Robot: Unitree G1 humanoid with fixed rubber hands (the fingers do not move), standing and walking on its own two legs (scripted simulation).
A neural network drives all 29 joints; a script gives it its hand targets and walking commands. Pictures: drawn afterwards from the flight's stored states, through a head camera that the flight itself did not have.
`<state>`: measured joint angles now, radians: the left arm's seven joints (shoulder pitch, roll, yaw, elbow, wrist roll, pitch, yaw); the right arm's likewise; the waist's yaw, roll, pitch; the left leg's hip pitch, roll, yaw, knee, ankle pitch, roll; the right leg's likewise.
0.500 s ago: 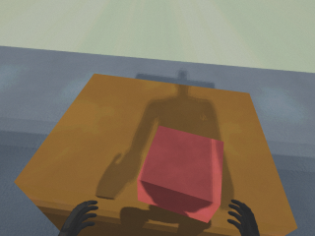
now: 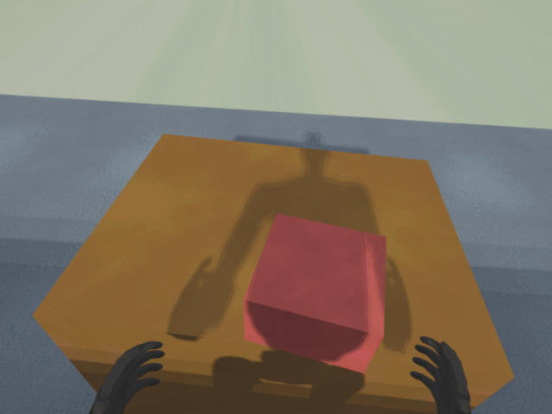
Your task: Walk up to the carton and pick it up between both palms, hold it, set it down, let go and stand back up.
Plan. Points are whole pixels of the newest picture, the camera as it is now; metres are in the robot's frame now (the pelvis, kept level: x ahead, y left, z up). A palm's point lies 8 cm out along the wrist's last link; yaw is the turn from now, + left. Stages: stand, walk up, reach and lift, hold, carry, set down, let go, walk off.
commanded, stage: reach and lift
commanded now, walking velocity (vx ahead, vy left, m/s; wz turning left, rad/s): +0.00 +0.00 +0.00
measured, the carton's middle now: (317, 287) +0.40 -0.12 -0.09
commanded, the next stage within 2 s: none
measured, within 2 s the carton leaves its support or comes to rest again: neither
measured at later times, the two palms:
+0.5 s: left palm (152, 328) +0.28 +0.16 +0.00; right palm (458, 362) +0.20 -0.28 +0.00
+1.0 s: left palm (178, 270) +0.36 +0.13 +0.03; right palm (463, 318) +0.25 -0.30 +0.03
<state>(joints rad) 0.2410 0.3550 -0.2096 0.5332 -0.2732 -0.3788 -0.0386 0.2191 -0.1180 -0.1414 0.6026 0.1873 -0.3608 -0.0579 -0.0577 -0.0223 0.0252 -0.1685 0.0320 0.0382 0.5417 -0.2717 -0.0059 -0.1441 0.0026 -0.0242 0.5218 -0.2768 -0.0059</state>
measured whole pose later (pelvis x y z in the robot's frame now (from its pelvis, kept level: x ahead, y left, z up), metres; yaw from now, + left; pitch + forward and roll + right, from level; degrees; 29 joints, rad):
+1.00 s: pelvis +0.04 +0.00 +0.01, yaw -4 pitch -1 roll +0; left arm -0.21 0.25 -0.13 0.67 -0.23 -0.17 -0.03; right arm -0.05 -0.30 -0.02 0.55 0.32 -0.19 -0.07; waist -0.12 0.01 -0.01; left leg -0.10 0.03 0.07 0.37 -0.24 -0.01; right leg -0.12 0.02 0.05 0.38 -0.24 -0.01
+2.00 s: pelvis +0.00 +0.00 -0.01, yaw -4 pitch +17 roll -1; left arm -0.85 0.28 -0.20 1.22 -0.31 -0.18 0.01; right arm -0.67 -0.31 -0.02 1.00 0.33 -0.19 -0.06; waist -0.18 0.04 -0.18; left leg -0.65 0.04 0.03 0.58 -0.23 -0.01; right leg -0.65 0.04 0.03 0.55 -0.20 -0.01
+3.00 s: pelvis -0.02 +0.00 -0.07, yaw -6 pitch +26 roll +0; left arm -0.92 0.15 0.07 1.45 -0.10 -0.48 0.05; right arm -0.80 -0.11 -0.08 1.32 0.20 -0.48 -0.14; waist -0.16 0.07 -0.25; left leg -1.04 0.00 -0.04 1.00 -0.41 -0.03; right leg -1.07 0.04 0.03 0.98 -0.36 -0.01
